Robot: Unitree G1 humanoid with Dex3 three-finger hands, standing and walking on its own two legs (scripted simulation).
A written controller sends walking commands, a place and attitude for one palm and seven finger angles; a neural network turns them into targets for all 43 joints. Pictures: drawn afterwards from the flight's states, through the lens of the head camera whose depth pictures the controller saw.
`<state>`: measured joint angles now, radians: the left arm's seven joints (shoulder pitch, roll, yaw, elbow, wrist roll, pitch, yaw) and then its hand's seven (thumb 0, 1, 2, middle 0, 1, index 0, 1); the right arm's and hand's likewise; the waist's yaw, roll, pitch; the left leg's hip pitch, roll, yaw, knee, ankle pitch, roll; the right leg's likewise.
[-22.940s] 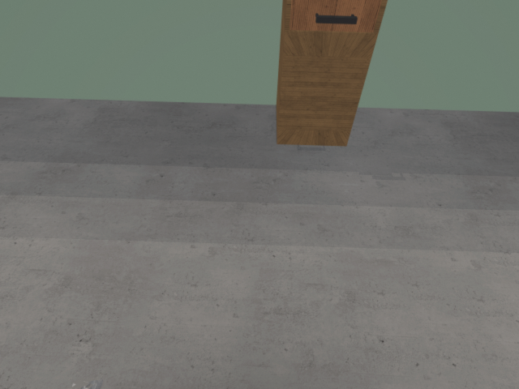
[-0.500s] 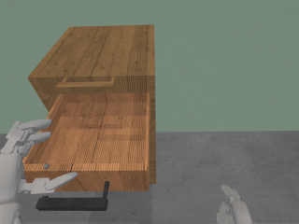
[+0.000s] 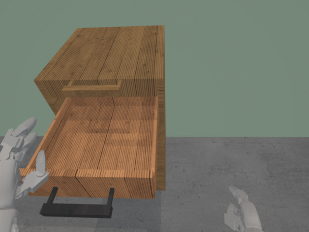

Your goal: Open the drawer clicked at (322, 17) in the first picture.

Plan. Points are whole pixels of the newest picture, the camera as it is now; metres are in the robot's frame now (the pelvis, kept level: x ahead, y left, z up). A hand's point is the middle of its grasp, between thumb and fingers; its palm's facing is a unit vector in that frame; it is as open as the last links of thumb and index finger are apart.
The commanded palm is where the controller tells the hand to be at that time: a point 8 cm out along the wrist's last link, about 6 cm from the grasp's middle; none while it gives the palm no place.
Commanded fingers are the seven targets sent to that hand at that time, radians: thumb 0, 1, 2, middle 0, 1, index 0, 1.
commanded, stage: draw the hand back to the body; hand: left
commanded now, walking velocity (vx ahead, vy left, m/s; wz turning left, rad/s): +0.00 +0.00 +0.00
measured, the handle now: (79, 201) +0.19 +0.23 -0.02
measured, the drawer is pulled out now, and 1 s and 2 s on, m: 0.30 0.30 0.30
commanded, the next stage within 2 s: step back with the hand held close in 0.08 s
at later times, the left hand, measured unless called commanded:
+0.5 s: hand (40, 178) +0.17 +0.25 +0.14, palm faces +0.23 -0.82 -0.52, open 7.4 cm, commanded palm +0.11 +0.29 +0.17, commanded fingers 0.00 0.90 0.90 -0.20 -0.30 -0.20 -0.30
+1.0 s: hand out of the picture +0.09 +0.26 +0.16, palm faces +0.35 -0.81 -0.46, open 7.4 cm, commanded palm +0.02 +0.31 +0.17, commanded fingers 0.00 0.90 0.90 -0.20 -0.30 -0.20 -0.30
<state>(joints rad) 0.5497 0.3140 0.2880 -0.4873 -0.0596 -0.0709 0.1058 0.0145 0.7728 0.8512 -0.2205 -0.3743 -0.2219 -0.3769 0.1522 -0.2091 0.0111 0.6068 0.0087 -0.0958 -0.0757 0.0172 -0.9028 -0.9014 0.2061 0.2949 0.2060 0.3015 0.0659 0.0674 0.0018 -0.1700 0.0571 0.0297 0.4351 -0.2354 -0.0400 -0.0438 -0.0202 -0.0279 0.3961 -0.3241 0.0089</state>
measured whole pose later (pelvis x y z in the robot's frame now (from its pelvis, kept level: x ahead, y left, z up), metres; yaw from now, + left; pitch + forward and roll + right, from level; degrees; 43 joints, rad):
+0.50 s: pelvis -0.03 +0.02 +0.00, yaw -2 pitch +2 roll -1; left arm 0.64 0.40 0.36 -0.60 -0.05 -0.14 0.09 0.02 0.89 0.90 -0.21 -0.30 -0.21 -0.30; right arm 0.14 -0.23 -0.02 0.52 0.02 0.01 -0.06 0.02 -0.90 -0.90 0.21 0.29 0.21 0.30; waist -0.01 0.02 0.06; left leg -0.32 0.06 0.06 0.48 -0.20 -0.01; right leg -0.21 -0.02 0.00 0.45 -0.28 0.03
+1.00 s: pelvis -0.11 +0.03 -0.02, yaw +0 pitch +0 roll -2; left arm 0.62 0.38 0.38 -0.66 -0.04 -0.20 0.16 0.02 0.89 0.90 -0.21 -0.30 -0.22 -0.30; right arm 0.17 -0.21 0.00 0.57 0.02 -0.07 -0.06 0.02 -0.90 -0.90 0.21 0.30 0.21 0.30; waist 0.00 0.03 0.07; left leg -0.48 0.05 0.02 0.62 -0.15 0.01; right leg -0.36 -0.02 -0.02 0.62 -0.28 0.04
